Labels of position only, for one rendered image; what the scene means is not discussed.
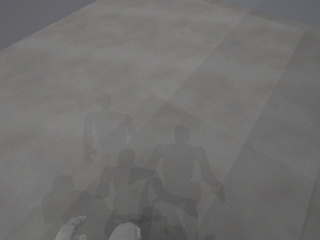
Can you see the left robot thigh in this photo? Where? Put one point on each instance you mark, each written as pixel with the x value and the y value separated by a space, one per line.
pixel 126 231

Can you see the robot left hand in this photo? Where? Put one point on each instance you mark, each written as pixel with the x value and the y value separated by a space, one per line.
pixel 67 231

